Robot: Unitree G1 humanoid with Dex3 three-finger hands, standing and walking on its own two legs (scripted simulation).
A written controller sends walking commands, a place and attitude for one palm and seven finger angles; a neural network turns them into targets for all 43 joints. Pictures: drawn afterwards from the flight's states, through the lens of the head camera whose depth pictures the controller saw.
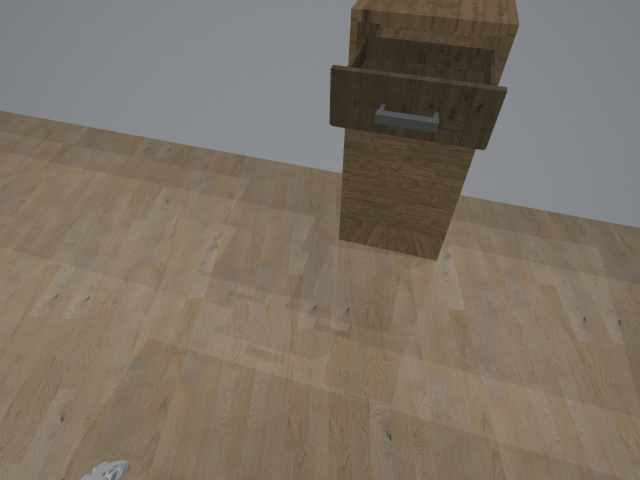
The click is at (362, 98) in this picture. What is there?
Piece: drawer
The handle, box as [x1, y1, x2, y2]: [374, 104, 438, 132]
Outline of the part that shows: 375,114 375,123 436,132 438,124 438,112 435,111 432,118 385,111 385,104 381,104 380,108 378,110 377,109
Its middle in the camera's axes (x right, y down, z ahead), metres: +0.19 -0.27 +0.85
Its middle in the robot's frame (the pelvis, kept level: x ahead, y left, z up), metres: +0.83 -0.15 +0.04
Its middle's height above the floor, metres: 0.81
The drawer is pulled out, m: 0.29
